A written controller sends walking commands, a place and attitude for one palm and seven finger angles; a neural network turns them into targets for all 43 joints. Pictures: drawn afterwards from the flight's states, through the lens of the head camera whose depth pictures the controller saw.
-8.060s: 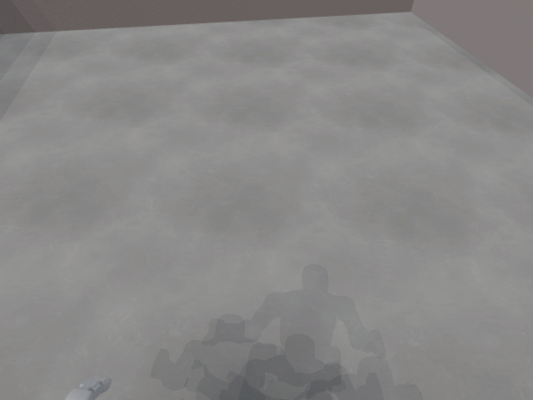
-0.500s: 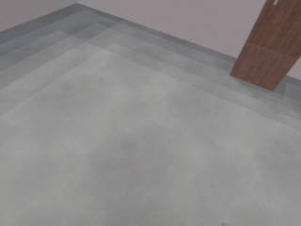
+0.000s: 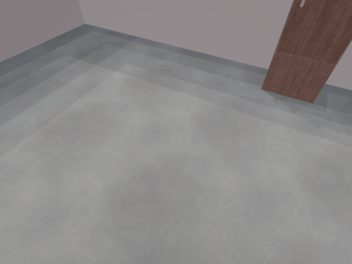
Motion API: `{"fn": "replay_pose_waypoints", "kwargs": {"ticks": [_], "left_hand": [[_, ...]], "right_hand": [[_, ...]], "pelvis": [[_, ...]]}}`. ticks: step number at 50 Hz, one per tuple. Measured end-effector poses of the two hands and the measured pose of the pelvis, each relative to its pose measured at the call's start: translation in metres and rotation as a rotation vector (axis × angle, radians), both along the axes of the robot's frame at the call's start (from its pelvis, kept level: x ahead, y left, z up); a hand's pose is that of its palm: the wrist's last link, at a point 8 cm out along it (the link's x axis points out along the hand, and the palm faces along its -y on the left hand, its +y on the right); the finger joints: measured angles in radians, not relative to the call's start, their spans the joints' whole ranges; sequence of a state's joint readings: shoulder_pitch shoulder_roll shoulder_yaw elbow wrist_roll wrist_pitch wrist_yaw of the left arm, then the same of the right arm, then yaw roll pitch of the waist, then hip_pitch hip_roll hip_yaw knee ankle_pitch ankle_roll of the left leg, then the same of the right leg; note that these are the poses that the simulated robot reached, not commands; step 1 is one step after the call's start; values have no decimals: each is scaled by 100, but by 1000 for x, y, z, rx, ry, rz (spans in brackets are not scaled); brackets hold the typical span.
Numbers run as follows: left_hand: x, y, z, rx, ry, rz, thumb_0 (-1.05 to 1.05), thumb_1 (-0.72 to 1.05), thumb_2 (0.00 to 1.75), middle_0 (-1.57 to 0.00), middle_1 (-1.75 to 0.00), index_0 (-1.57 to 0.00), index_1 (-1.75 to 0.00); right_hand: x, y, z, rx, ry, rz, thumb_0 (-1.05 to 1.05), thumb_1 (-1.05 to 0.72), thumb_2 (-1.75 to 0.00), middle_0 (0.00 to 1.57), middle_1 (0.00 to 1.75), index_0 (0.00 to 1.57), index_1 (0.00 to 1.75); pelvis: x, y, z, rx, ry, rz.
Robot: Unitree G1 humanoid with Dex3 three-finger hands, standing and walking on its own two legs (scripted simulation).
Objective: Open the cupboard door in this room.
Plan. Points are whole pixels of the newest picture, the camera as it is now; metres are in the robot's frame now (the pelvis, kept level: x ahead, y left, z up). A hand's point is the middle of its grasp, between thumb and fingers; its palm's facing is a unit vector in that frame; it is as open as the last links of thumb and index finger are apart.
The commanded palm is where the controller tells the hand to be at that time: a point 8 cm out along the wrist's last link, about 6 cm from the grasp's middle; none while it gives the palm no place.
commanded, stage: turn or walk to find it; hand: left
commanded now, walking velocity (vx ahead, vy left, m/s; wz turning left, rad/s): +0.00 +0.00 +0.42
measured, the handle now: out of the picture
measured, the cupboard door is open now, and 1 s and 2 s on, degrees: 0 0 0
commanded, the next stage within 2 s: stand and wait in 0.26 s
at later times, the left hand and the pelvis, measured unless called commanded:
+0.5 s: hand out of the picture +0.05 +0.19 -0.16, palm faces +0.17 -0.95 -0.27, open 7.4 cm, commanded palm none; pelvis -0.01 -0.02 -0.01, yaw +9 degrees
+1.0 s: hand out of the picture -0.07 +0.16 -0.18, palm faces +0.30 -0.93 -0.23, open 7.4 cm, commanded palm none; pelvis -0.02 -0.02 +0.00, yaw +15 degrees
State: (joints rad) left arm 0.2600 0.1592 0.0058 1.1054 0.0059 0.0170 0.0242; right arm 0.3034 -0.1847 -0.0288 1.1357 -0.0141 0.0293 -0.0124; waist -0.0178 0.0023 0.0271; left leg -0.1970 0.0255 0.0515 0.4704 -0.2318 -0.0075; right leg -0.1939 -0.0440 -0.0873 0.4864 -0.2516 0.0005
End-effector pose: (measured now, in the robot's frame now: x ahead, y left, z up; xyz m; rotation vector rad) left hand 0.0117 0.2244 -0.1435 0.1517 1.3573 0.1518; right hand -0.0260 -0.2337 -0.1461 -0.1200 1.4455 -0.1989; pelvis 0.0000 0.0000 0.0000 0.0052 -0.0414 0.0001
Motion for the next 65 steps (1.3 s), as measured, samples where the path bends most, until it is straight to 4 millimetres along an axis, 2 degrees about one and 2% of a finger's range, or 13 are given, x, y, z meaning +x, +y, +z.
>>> {"fn": "replay_pose_waypoints", "kwargs": {"ticks": [5, 9, 13, 17, 21, 24, 30, 35, 42, 46, 51, 58, 65], "left_hand": [[-4, 3, -6, -8, 2, 40, 1, 91, 90, -20, -30, -21, -30], [-5, 13, -12, -9, 2, 63, 1, 91, 90, -20, -30, -21, -30], [0, 25, -14, 4, -10, 80, 1, 91, 90, -20, -30, -21, -30], [11, 30, -2, 35, -46, 91, 1, 91, 90, -20, -30, -20, -30], [21, 24, 12, 62, -112, 105, 1, 91, 90, -19, -30, -20, -30], [23, 13, 16, 83, -163, 116, 0, 91, 90, -19, -30, -20, -30], [-2, -17, 19, 69, -135, 140, 0, 91, 90, -20, -30, -20, -30], [-34, -26, 12, 50, -53, 178, 0, 93, 90, -20, -30, -21, -30], [-83, -31, -8, -8, 65, 268, 0, 91, 90, -20, -30, -21, -30], [-101, -27, -10, -14, 106, 299, 0, 91, 90, -20, -30, -21, -30], [-99, -18, 0, 28, 81, 317, 1, 91, 90, -20, -30, -20, -30], [-85, -23, 15, 123, -57, 335, 0, 91, 90, -20, -30, -20, -30], [-97, -40, 24, 120, -103, 387, 0, 90, 90, -20, -30, -21, -30]], "right_hand": [[-32, 5, 2, 1, 116, 7, 0, -92, -90, 20, 30, 20, 30], [-34, 13, 2, -2, 131, 14, 0, -91, -90, 20, 30, 20, 30], [-16, 22, 0, 3, 84, 37, 0, -91, -90, 20, 30, 20, 30], [13, 25, 0, 19, 12, 82, 0, -91, -90, 20, 30, 20, 30], [44, 17, -3, 33, -56, 137, 0, -91, -90, 20, 30, 21, 30], [63, 0, -11, 34, -100, 162, 1, -92, -90, 21, 30, 21, 30], [96, -25, -6, 25, -164, 189, 1, -92, -90, 20, 30, 20, 30], [110, -33, -1, -1, -162, 221, 0, -92, -90, 20, 30, 20, 30], [113, -20, 0, -30, -105, 295, 0, -91, -90, 20, 30, 20, 30], [113, -7, 3, -20, -109, 324, 0, -91, -90, 20, 30, 20, 30], [112, -1, -1, 16, -115, 352, 0, -91, -90, 20, 30, 20, 30], [121, -25, -17, 54, -133, 382, 0, -92, -90, 21, 30, 21, 30], [142, -42, -3, 30, -159, 440, 0, -91, -90, 20, 30, 20, 30]], "pelvis": [[-4, 2, -3, -14, 15, 33], [-5, 9, -8, -21, 25, 55], [-6, 13, -9, -16, 42, 77], [-9, 9, -5, -19, 60, 111], [-11, -1, -1, -15, 67, 137], [-11, -12, -5, 10, 59, 149], [-6, -27, -1, 19, 28, 162], [-5, -32, 0, 11, 24, 177], [-9, -23, -6, -7, 21, 230], [-13, -20, -6, 8, 24, 234], [-23, -27, -3, 0, 37, 274], [-32, -53, -9, 2, 36, 340], [-37, -61, -1, 23, 26, 413]]}}
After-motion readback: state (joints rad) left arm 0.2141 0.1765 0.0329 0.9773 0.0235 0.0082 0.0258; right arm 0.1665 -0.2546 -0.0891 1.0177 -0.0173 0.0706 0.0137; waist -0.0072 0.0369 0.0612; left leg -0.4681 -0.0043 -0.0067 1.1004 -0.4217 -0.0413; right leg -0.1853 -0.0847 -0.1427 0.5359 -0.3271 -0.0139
